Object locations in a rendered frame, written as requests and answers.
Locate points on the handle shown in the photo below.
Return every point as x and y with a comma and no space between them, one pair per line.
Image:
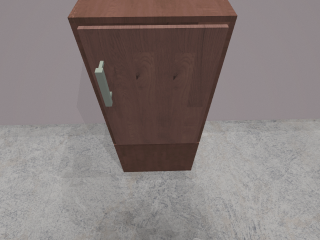
103,85

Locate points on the cupboard door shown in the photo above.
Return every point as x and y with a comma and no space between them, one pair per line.
160,76

